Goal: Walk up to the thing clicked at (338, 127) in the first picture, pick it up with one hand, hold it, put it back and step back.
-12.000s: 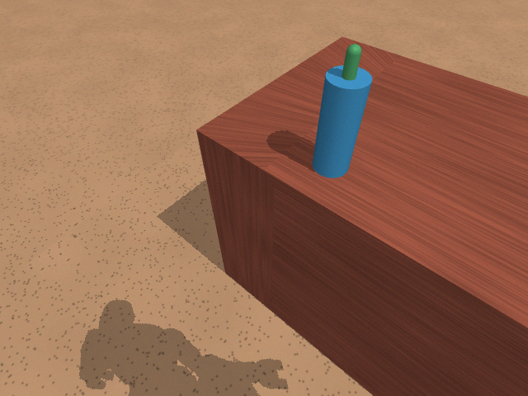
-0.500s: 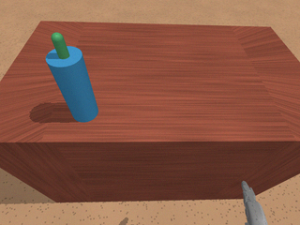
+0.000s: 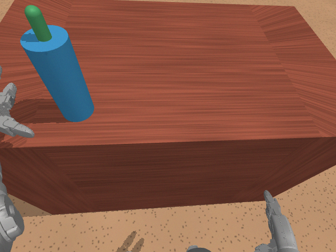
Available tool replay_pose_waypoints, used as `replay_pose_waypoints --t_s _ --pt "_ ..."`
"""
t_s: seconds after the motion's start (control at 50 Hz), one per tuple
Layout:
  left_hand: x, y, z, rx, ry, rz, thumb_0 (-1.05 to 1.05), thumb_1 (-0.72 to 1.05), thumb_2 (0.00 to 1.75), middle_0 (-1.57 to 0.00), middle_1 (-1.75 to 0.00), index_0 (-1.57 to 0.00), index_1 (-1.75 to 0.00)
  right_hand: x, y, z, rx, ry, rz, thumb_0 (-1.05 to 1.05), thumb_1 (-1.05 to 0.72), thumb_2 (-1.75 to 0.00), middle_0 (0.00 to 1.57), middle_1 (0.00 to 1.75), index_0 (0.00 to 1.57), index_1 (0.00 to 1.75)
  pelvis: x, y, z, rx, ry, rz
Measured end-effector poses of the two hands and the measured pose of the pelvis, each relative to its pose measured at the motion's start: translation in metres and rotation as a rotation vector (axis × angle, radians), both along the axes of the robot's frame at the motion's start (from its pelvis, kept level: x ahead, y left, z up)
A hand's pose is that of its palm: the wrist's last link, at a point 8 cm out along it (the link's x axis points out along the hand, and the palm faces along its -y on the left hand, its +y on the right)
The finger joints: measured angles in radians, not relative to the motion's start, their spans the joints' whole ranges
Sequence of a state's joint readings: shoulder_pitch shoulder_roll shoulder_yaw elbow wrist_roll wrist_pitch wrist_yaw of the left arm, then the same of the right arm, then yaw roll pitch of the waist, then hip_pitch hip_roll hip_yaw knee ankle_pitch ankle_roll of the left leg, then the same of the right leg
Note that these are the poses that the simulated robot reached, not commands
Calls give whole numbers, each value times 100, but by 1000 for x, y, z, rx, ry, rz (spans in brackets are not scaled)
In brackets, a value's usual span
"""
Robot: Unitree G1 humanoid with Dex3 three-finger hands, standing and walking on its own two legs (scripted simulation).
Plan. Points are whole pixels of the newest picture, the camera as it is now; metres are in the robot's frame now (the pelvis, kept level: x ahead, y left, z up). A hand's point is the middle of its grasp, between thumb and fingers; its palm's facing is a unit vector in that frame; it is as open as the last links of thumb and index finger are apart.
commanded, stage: close in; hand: left
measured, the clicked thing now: (60, 71) +0.49 +0.20 +0.14
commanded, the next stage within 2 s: rest palm in 0.50 s
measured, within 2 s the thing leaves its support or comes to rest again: neither
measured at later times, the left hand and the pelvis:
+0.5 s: hand (53, 102) +0.46 +0.24 +0.07, palm faces +0.16 -0.99 +0.01, open 17.5 cm; pelvis +0.00 +0.00 -0.02, yaw -1 degrees
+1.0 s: hand (67, 91) +0.49 +0.21 +0.08, palm faces +0.18 -0.98 +0.01, open 16.6 cm; pelvis -0.01 +0.00 -0.02, yaw -1 degrees
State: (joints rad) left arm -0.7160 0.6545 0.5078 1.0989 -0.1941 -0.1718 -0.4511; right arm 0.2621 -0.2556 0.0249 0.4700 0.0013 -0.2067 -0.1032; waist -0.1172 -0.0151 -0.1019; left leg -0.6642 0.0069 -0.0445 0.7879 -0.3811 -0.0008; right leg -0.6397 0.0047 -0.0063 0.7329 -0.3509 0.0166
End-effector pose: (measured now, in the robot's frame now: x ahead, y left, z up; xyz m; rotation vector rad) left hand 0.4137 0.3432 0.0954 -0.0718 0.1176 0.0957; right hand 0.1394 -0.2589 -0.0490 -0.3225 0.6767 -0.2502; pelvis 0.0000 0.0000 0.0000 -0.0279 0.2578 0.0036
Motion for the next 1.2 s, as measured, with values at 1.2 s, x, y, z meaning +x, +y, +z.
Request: replay_pose_waypoints --t_s 1.2 --pt "51 -77 -23 73 -65 92 -1 -60 11 -43 -27 -44 -26 -23 -10 -4 35 29 -40 -1 52 -5 6 5 6 5 -11 -2 -26 -3 61 -26"
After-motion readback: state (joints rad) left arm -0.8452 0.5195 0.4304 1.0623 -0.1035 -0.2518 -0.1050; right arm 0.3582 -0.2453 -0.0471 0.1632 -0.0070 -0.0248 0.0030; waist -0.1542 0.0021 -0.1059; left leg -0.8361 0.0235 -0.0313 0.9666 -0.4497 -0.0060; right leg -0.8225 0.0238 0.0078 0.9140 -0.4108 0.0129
